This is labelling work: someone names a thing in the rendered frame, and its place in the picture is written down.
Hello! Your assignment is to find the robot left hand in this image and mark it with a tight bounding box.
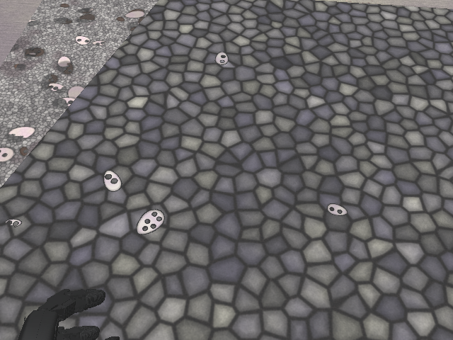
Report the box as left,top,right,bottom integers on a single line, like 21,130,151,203
18,289,120,340

